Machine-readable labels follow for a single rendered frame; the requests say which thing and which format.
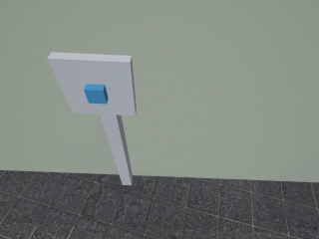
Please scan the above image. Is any panel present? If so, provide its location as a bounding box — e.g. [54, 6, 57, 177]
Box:
[47, 52, 137, 185]

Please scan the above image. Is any button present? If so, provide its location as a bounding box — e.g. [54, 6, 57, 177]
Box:
[84, 84, 109, 105]

